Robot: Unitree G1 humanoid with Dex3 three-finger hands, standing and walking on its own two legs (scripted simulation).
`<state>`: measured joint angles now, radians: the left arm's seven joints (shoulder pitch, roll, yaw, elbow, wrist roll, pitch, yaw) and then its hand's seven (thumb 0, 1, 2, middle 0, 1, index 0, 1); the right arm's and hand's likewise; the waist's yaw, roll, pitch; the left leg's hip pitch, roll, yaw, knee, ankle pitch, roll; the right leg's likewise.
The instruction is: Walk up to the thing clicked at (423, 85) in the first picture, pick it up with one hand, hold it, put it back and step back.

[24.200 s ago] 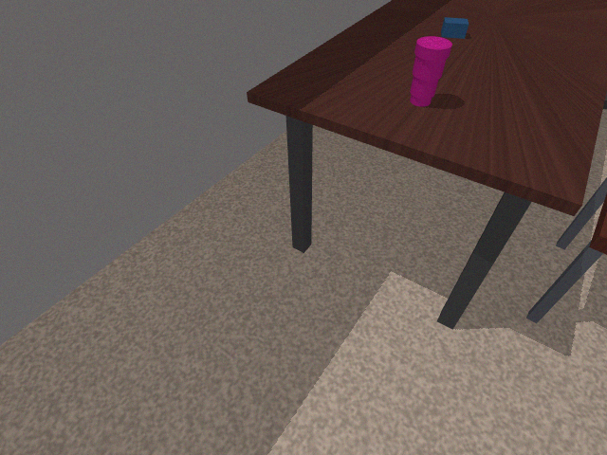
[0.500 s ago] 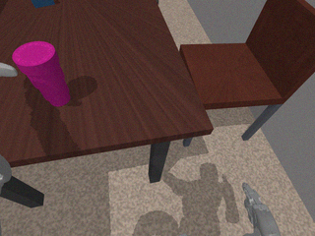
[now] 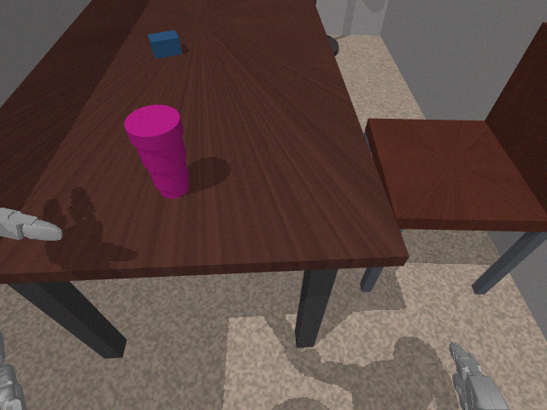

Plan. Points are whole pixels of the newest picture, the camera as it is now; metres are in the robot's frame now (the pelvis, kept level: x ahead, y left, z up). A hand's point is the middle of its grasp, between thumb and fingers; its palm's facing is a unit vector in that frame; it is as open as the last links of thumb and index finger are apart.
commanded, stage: sink last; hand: left
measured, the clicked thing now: (164, 157) +0.53 +0.20 +0.08
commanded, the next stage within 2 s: home in 0.76 s
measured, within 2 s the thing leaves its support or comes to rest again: neither
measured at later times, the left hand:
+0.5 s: hand out of the picture +0.17 +0.24 +0.19, palm faces +0.43 -0.80 -0.42, open 17.4 cm
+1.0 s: hand out of the picture +0.14 +0.28 +0.18, palm faces +0.53 -0.73 -0.44, open 17.4 cm
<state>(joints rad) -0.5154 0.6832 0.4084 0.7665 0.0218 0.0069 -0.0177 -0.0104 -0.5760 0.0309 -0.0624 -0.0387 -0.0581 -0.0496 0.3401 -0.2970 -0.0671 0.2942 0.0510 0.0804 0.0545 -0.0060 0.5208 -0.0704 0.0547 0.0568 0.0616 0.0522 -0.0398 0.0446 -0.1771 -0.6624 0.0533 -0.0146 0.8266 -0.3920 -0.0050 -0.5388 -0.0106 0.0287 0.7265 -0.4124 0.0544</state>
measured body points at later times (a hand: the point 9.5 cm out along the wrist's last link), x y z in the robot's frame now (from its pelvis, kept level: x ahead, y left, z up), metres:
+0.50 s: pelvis -0.02 -0.02 +0.00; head -0.04 -0.05 +0.45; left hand +0.14 +0.28 +0.22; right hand +0.15 -0.29 -0.04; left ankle +0.00 +0.11 -0.71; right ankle -0.04 -0.17 -0.71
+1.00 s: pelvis -0.05 -0.03 +0.00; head -0.06 -0.04 +0.45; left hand +0.11 +0.31 +0.21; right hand +0.12 -0.31 -0.03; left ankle +0.00 +0.11 -0.71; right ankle -0.04 -0.17 -0.71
